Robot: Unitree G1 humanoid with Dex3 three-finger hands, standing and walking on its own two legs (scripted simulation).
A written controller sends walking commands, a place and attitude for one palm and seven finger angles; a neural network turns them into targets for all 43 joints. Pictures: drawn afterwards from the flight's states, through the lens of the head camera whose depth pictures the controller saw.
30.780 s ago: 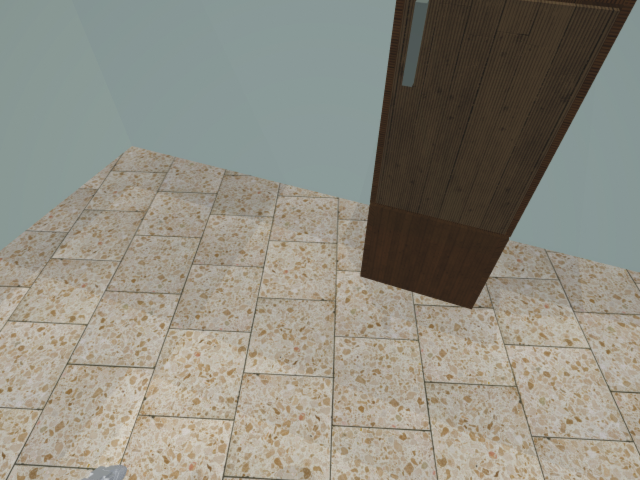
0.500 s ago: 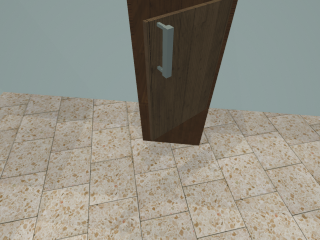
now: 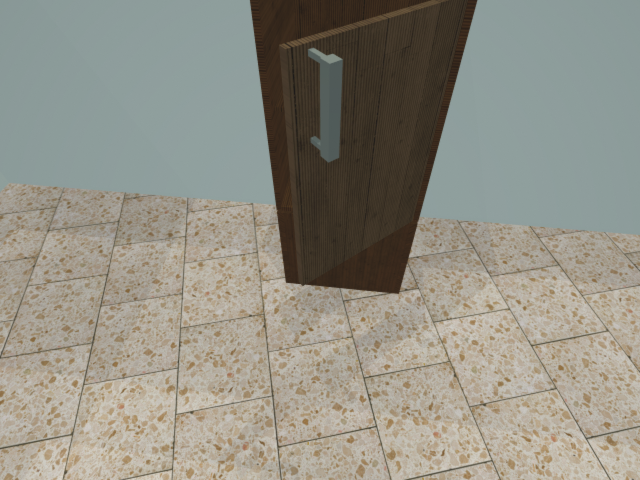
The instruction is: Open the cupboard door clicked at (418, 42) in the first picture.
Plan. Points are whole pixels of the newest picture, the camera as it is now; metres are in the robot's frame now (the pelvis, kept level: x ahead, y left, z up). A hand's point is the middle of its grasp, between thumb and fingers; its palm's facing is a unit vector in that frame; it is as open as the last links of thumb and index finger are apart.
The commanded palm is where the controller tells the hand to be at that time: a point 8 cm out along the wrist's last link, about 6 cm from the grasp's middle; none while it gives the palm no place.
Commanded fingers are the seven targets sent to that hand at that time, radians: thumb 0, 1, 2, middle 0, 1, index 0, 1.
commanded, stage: look to check the result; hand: left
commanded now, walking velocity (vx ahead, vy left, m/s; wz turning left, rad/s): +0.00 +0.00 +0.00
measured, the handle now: (322, 107) +0.62 +0.03 +0.15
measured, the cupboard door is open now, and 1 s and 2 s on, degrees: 43 43 43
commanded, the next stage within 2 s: walk to a spot facing it in 0.04 s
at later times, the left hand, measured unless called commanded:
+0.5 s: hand out of the picture +0.03 +0.19 -0.19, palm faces -0.05 -0.98 -0.20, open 7.4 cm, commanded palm none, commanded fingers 0.00 0.90 0.90 -0.20 -0.30 -0.20 -0.30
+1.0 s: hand out of the picture +0.12 +0.15 -0.17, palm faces -0.36 -0.89 -0.27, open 7.4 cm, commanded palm none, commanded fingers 0.00 0.90 0.90 -0.20 -0.30 -0.20 -0.30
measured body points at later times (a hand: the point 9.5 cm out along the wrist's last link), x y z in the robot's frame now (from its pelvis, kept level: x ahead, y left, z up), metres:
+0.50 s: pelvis +0.00 +0.01 -0.01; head +0.03 +0.01 +0.44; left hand +0.03 +0.24 -0.17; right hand -0.01 -0.23 -0.16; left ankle +0.02 +0.13 -0.74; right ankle -0.03 -0.08 -0.74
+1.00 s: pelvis -0.02 -0.02 -0.01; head +0.02 -0.05 +0.44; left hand +0.14 +0.19 -0.15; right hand -0.03 -0.29 -0.15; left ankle +0.02 +0.12 -0.70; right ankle -0.05 -0.12 -0.74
